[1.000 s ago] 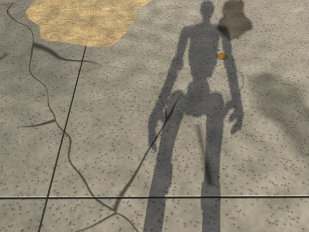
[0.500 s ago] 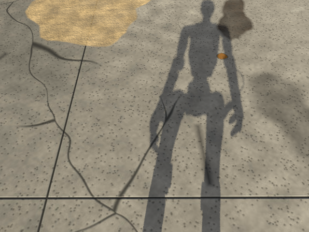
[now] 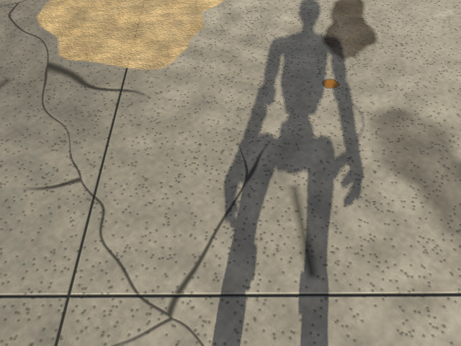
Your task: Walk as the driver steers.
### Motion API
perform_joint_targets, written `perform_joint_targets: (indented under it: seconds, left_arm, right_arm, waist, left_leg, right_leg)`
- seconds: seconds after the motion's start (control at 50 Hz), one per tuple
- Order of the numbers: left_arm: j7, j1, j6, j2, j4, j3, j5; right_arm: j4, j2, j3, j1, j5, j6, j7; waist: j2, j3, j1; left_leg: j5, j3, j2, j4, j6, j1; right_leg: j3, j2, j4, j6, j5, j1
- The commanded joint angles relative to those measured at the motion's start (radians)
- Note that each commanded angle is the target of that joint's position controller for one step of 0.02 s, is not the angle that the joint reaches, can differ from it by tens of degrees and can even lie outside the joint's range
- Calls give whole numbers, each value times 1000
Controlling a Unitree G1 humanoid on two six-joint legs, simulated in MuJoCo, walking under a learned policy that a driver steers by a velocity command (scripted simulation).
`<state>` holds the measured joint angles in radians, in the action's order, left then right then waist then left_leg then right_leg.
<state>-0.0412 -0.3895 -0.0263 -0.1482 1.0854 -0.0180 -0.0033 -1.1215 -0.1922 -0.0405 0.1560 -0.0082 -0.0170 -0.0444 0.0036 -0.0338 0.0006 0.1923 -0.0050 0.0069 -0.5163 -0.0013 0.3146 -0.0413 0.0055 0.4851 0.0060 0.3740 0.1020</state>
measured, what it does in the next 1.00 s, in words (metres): lifts its right foot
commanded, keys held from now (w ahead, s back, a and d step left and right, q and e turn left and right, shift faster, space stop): no key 0.66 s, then w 0.34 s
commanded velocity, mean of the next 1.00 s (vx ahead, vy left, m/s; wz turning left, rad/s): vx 0.08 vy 0.00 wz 0.00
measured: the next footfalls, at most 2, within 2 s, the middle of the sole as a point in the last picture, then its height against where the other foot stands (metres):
right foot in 1.44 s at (281, 340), level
left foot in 1.96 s outside the picture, level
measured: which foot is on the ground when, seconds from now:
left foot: down 0.00-1.00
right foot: down 0.00-0.96, up 0.98-1.00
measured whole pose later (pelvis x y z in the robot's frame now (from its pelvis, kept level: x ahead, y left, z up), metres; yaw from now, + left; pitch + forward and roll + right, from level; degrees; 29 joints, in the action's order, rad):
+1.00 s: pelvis +0.08 +0.04 -0.01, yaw -1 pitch +0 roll +0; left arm -0.02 -0.45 -0.07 -0.22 1.05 -0.05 0.04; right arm -1.06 -0.22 -0.08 0.21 -0.02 0.11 0.01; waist -0.05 -0.02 0.01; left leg 0.31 -0.10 -0.01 -0.63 -0.06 0.32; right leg 0.04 0.03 0.95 0.02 0.47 0.22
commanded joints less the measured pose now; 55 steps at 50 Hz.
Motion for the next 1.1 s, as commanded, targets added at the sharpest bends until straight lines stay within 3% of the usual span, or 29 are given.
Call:
perform_joint_targets:
  seconds: [0.02,0.66,0.68,0.72,0.76,0.78,0.8,0.84,0.88,0.9,0.92,0.94,0.96,0.98,1.0,1.02,1.04,1.06,1.1]
  left_arm:
    - [-2,-111,-3,-80,-3,-13,0]
    - [1,-128,-4,-71,-9,-15,1]
    - [0,-149,-2,-68,2,-16,3]
    - [-6,-141,2,-122,-11,-34,15]
    - [-9,-147,-12,-192,-32,-57,30]
    - [-10,-138,-25,-207,-39,-65,30]
    - [-8,-144,-38,-193,-41,-64,22]
    - [3,-138,-50,-174,-46,-62,26]
    - [13,-103,-45,-185,-57,-64,33]
    - [17,-73,-40,-197,-65,-64,34]
    - [19,-64,-41,-204,-73,-63,28]
    - [21,-21,-48,-188,-87,-56,28]
    - [21,-4,-63,-108,-135,-34,24]
    - [22,13,-85,-76,-156,-29,40]
    - [29,37,-96,-108,-170,-37,67]
    - [34,63,-100,-133,-176,-41,67]
    - [32,68,-100,-137,-170,-49,53]
    - [29,64,-93,-153,-166,-61,40]
    - [36,50,-73,-144,-155,-68,37]
  right_arm:
    - [26,-96,-14,16,0,6,-3]
    - [21,-87,-14,47,-1,7,-7]
    - [12,-77,-11,63,-1,6,-7]
    - [15,-83,-18,57,-10,9,-5]
    - [64,-73,-16,-35,-17,39,8]
    - [85,-65,-12,-69,-22,59,19]
    - [102,-72,-14,-92,-25,76,27]
    - [125,-79,-15,-104,-35,104,43]
    - [109,-75,-21,-54,-36,118,57]
    - [67,-71,-28,52,-37,119,60]
    - [20,-96,-49,177,-34,114,60]
    - [-14,-141,-72,330,-33,111,56]
    - [-18,-269,-98,473,-24,113,48]
    - [-22,-215,-68,454,1,127,56]
    - [11,-173,-48,328,-2,139,57]
    - [44,-125,-30,229,-4,143,62]
    - [61,-112,-19,172,-2,142,69]
    - [68,-99,-11,153,3,141,70]
    - [57,-90,-3,196,8,132,63]
  waist:
    - [-12,-20,0]
    - [-13,-29,0]
    - [-21,-8,-2]
    - [-88,-67,-10]
    - [-176,-173,-46]
    - [-185,-216,-51]
    - [-170,-235,-56]
    - [-136,-221,-48]
    - [-111,-167,-13]
    - [-108,-123,38]
    - [-102,-62,89]
    - [-32,7,169]
    - [260,98,195]
    - [268,142,153]
    - [170,31,95]
    - [96,-21,63]
    - [46,-53,34]
    - [50,-60,13]
    - [67,-59,1]
  left_leg:
    - [-176,38,35,44,-49,-156]
    - [-184,35,36,41,-39,-157]
    - [-75,14,19,31,-38,-163]
    - [251,-59,-48,-67,-35,-60]
    - [247,-81,-33,-237,-45,155]
    - [229,-46,15,-307,-60,249]
    - [274,-17,48,-363,-70,349]
    - [307,-2,84,-305,-85,413]
    - [215,-76,38,-140,-81,196]
    - [91,-132,-17,-67,-72,-23]
    - [30,-161,-75,-56,-67,-222]
    - [44,-47,-9,-6,-100,-392]
    - [195,450,277,209,-239,-552]
    - [269,788,396,365,-314,-531]
    - [334,691,404,354,-290,-443]
    - [305,533,354,351,-245,-363]
    - [210,405,307,367,-212,-292]
    - [113,296,257,379,-181,-240]
    - [-37,177,204,393,-167,-207]
  right_leg:
    - [32,35,-122,15,-137,189]
    - [37,33,-130,21,-155,187]
    - [37,31,-144,29,-48,178]
    - [119,74,-199,94,284,204]
    - [350,255,-323,198,468,166]
    - [428,329,-351,237,427,138]
    - [452,359,-347,252,323,68]
    - [387,341,-300,227,132,-46]
    - [257,264,-253,181,36,22]
    - [194,221,-200,161,-31,133]
    - [149,176,-101,142,-210,214]
    - [64,114,138,95,-359,300]
    - [-48,-24,570,8,-179,517]
    - [127,-57,807,24,138,618]
    - [167,15,894,62,91,709]
    - [147,71,884,90,-12,710]
    - [129,110,820,98,-99,686]
    - [117,138,753,97,-148,629]
    - [83,148,695,79,-197,580]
